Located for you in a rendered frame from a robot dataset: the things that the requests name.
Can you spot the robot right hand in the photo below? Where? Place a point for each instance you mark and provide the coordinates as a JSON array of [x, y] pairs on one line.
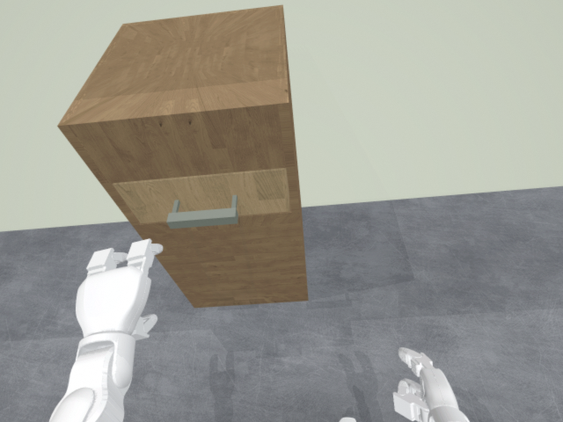
[[415, 401]]

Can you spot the robot left hand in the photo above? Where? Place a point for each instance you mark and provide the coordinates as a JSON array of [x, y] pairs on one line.
[[112, 299]]

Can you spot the handle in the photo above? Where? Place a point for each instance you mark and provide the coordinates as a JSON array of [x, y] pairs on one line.
[[177, 220]]

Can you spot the robot left forearm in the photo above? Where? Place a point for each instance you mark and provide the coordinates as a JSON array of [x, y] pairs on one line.
[[98, 380]]

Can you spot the drawer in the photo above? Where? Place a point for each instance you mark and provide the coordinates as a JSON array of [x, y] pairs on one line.
[[258, 192]]

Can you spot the cabinet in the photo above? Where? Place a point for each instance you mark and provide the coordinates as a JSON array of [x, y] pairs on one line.
[[200, 95]]

